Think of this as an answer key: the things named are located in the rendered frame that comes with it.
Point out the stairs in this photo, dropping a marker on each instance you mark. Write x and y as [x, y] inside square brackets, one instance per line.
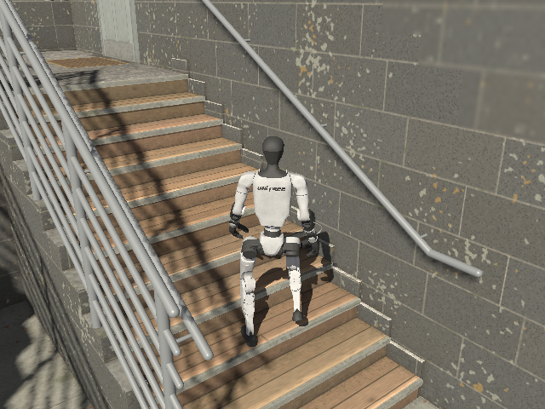
[275, 372]

